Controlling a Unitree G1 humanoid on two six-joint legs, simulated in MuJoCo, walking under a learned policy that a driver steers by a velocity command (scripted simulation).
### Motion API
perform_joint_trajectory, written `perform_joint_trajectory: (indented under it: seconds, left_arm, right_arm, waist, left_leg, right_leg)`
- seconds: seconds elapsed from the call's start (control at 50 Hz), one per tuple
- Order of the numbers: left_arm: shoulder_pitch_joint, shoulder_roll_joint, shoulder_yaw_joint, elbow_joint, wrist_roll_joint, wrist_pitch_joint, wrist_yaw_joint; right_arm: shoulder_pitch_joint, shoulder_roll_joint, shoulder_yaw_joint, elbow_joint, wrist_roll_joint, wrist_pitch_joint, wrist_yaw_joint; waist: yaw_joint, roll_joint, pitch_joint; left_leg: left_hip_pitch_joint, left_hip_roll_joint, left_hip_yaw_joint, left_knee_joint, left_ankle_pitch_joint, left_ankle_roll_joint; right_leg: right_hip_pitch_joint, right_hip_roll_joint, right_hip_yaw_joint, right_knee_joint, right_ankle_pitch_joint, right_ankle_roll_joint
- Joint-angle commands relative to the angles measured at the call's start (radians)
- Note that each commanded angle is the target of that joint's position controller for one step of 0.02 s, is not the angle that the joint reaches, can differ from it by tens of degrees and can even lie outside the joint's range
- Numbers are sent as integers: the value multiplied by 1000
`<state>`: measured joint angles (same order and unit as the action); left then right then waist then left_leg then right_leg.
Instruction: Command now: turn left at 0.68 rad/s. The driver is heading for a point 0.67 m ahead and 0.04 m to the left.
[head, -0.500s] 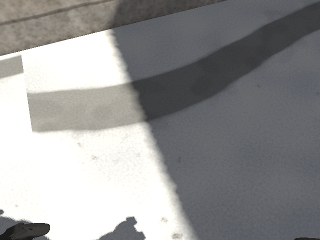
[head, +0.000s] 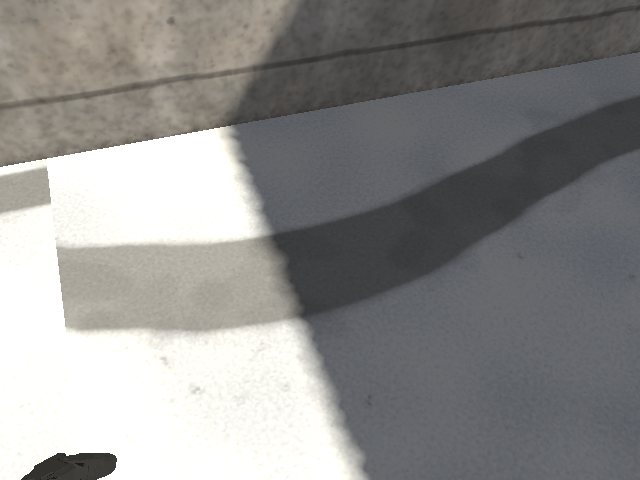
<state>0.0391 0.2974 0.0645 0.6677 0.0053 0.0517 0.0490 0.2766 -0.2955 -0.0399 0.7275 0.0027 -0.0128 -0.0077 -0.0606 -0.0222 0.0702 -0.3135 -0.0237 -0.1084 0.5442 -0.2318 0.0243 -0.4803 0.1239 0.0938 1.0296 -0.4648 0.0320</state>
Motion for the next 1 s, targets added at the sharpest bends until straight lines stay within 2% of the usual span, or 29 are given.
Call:
perform_joint_trajectory:
  seconds: [0.02, 0.08, 0.16, 0.22, 0.26, 0.28, 0.3, 0.32, 0.34, 0.36, 0.38, 0.4, 0.46, 0.52, 0.56, 0.58, 0.62, 0.64, 0.66, 0.68, 0.7, 0.72, 0.74, 0.76, 0.8, 0.84, 0.9, 0.94, 1.0]
  left_arm:
    - [-31, 47, 25, -67, -10, -17, 0]
    - [-58, 31, 19, -61, -20, -37, -5]
    - [-42, 57, 27, -51, -25, -68, -26]
    - [11, 85, 39, -30, -32, -84, -41]
    - [80, 100, 51, -1, -31, -90, -42]
    - [99, 128, 61, 7, -26, -87, -39]
    - [60, 190, 66, -12, -3, -75, -33]
    - [25, 195, 66, -27, 50, -78, -38]
    - [-23, 150, 57, -48, 46, -84, -32]
    - [-50, 101, 43, -55, 28, -84, -24]
    - [-46, 86, 36, -55, 11, -80, -16]
    - [-29, 87, 31, -48, -1, -75, -11]
    - [88, 110, 26, -7, 3, -66, -17]
    - [56, 83, 7, 4, -8, -64, -40]
    - [115, 188, 40, 15, -24, -54, -50]
    - [127, 214, 49, 16, -31, -51, -52]
    - [110, 209, 50, 7, -57, -52, -48]
    - [115, 175, 41, 3, -57, -59, -44]
    - [124, 103, 22, -10, -37, -69, -48]
    - [140, 74, 18, -31, -46, -78, -46]
    - [148, 155, 43, -5, -40, -72, -42]
    - [164, 168, 57, 8, -49, -57, -40]
    - [195, 147, 59, 30, -47, -33, -30]
    - [200, 136, 58, 27, -39, -15, -26]
    - [166, 103, 48, -7, -36, 1, -28]
    - [120, 83, 38, -49, -37, 3, -40]
    - [91, 67, 28, -95, -31, 1, -67]
    - [104, 86, 37, -103, -34, 15, -78]
    - [108, 113, 54, -128, -41, 45, -80]
  right_arm:
    - [-102, -178, -58, -113, 37, 4, -34]
    - [-60, -175, -69, -119, 28, 23, -52]
    - [-56, -201, -96, -147, 17, 48, -47]
    - [-80, -206, -106, -172, 26, 57, -39]
    - [-120, -197, -104, -190, 40, 61, -36]
    - [-100, -166, -95, -194, 41, 63, -35]
    - [-32, -111, -79, -194, 33, 65, -30]
    - [-29, -178, -101, -210, 31, 53, -24]
    - [-37, -248, -120, -199, 21, 48, -18]
    - [-32, -258, -125, -176, 16, 52, -17]
    - [-25, -225, -118, -160, 9, 59, -20]
    - [-23, -190, -104, -161, 7, 63, -17]
    - [-114, -112, -65, -200, 10, 46, -20]
    - [-133, -27, -24, -198, -20, 37, -19]
    - [-161, -80, -42, -199, -2, 35, -23]
    - [-149, -100, -51, -192, 7, 34, -26]
    - [-86, -118, -62, -170, 13, 29, -30]
    - [-51, -153, -72, -164, 10, 29, -38]
    - [9, -208, -85, -167, -9, 39, -52]
    - [-16, -253, -101, -146, -34, 50, -44]
    - [-47, -170, -79, -180, -47, 41, -37]
    - [-105, -118, -62, -186, -46, 33, -37]
    - [-166, -97, -57, -196, -35, 24, -38]
    - [-201, -91, -57, -192, -17, 16, -38]
    - [-193, -92, -59, -178, -21, 12, -44]
    - [-167, -99, -65, -164, -24, 15, -49]
    - [-165, -144, -83, -153, -16, 18, -43]
    - [-173, -167, -91, -145, -5, 15, -24]
    - [-197, -186, -102, -131, 35, -8, 2]
  waist:
    - [58, 127, -143]
    - [34, 167, -174]
    - [29, 219, -183]
    - [41, 239, -180]
    - [79, 222, -179]
    - [68, 162, -202]
    - [9, -82, -208]
    - [-1, -221, -143]
    - [-6, -163, -110]
    - [-3, -97, -97]
    - [4, -64, -96]
    - [18, -66, -83]
    - [78, -75, -96]
    - [62, -135, -139]
    - [95, -190, -103]
    - [87, -190, -102]
    - [44, -173, -119]
    - [40, -137, -159]
    - [34, 34, -231]
    - [48, 329, -211]
    - [23, 232, -208]
    - [52, 189, -176]
    - [80, 166, -151]
    - [87, 175, -120]
    - [75, 183, -90]
    - [49, 180, -97]
    - [35, 175, -118]
    - [41, 176, -123]
    - [63, 175, -113]
  left_leg:
    - [193, 179, -337, -208, 253, 138]
    - [272, 148, -367, -198, 209, 125]
    - [216, 138, -446, -192, 173, 141]
    - [187, 123, -512, -189, 182, 135]
    - [119, 77, -506, -157, 109, 99]
    - [23, 26, -459, -85, -62, 61]
    - [-146, -96, -285, 123, -321, 14]
    - [-279, -126, -152, 351, -386, -35]
    - [-298, -40, -112, 498, -319, -68]
    - [-282, -24, -92, 551, -251, -81]
    - [-292, -26, -81, 620, -203, -93]
    - [-318, -27, -64, 688, -187, -105]
    - [-309, -34, -31, 600, -205, -123]
    - [-90, 29, 41, 240, -226, -130]
    - [-34, -29, 101, 107, -197, -139]
    - [-9, -47, 100, 22, -143, -130]
    - [123, -40, 72, -222, 41, -79]
    - [268, 35, 30, -228, 141, -47]
    - [441, 232, -97, -155, 466, 28]
    - [396, 419, -249, -155, 625, 186]
    - [359, 441, -241, -171, 669, 249]
    - [315, 392, -156, -177, 628, 223]
    - [279, 333, -72, -180, 562, 184]
    - [256, 316, -26, -187, 541, 171]
    - [220, 291, 47, -215, 500, 174]
    - [258, 308, 77, -220, 451, 185]
    - [258, 341, 124, -210, 441, 184]
    - [234, 359, 157, -196, 464, 182]
    - [232, 384, 192, -138, 446, 129]
  right_leg:
    - [-104, -27, 37, 18, 72, 26]
    - [-89, -7, 43, -186, 108, 42]
    - [45, 0, 49, -366, 107, 37]
    - [143, -6, 54, -512, 130, 21]
    - [279, -38, 35, -699, 266, -2]
    - [407, -137, 86, -744, 320, -38]
    - [502, -348, 290, -752, 380, -141]
    - [392, -492, 439, -781, 493, -259]
    - [354, -505, 377, -778, 507, -279]
    - [330, -430, 273, -752, 470, -248]
    - [340, -374, 211, -731, 450, -226]
    - [344, -363, 178, -719, 526, -235]
    - [397, -338, 142, -693, 724, -281]
    - [361, -280, 97, -668, 714, -248]
    - [341, -282, 157, -654, 722, -254]
    - [354, -290, 195, -638, 746, -254]
    - [329, -279, 251, -606, 707, -211]
    - [235, -252, 243, -572, 583, -157]
    - [78, -183, 151, -383, 307, -88]
    - [-113, -68, -32, -252, -113, -18]
    - [-120, -122, -13, -11, -201, 25]
    - [-139, -135, -16, 98, -152, 37]
    - [-138, -150, -25, 145, -93, 55]
    - [-161, -166, -32, 162, -25, 72]
    - [-163, -177, -71, 135, 58, 93]
    - [-169, -198, -88, 37, 101, 98]
    - [-83, -216, -121, -121, 112, 70]
    - [-8, -200, -166, -189, 103, 45]
    - [83, -187, -192, -336, 139, -5]
